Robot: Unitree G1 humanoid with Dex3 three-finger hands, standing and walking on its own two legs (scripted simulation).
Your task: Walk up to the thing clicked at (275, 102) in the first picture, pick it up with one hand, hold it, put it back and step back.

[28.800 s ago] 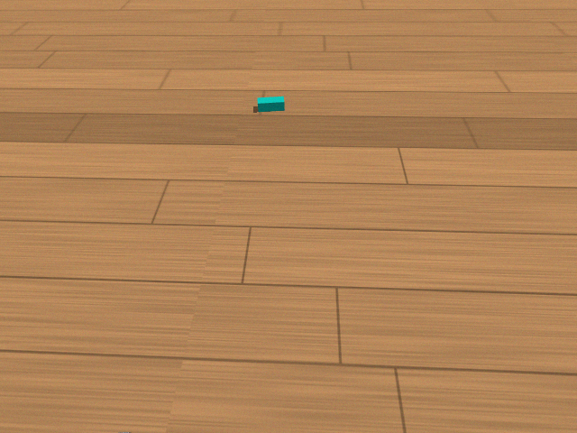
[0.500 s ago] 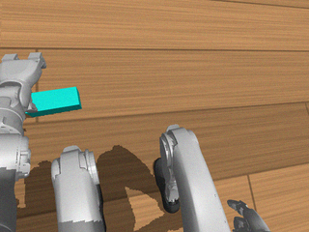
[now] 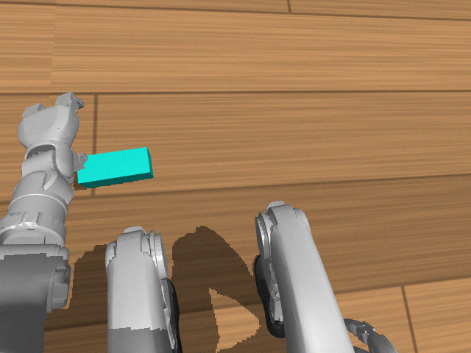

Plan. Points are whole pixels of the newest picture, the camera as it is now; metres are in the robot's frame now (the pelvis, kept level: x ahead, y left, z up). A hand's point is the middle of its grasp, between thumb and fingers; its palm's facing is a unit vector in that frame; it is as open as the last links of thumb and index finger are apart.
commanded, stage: home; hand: left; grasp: from above
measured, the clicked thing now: (116, 167) +0.50 +0.23 -0.35
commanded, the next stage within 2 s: none
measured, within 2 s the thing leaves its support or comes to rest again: neither
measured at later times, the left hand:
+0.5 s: hand (19, 257) +0.29 +0.21 +0.08, palm faces -0.11 -0.87 -0.49, open 7.4 cm
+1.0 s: hand out of the picture +0.23 +0.19 +0.28, palm faces +0.17 -0.96 -0.22, open 7.4 cm
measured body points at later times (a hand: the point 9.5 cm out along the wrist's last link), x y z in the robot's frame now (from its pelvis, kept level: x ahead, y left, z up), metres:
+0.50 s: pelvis +0.01 -0.01 +0.18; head +0.14 +0.03 +0.61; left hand +0.29 +0.26 +0.11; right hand +0.23 -0.23 +0.09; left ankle +0.07 +0.13 -0.35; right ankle +0.10 -0.14 -0.35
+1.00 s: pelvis +0.07 +0.00 +0.32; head +0.10 +0.00 +0.77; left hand +0.22 +0.25 +0.29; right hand +0.24 -0.23 +0.25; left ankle +0.07 +0.13 -0.35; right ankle +0.10 -0.15 -0.35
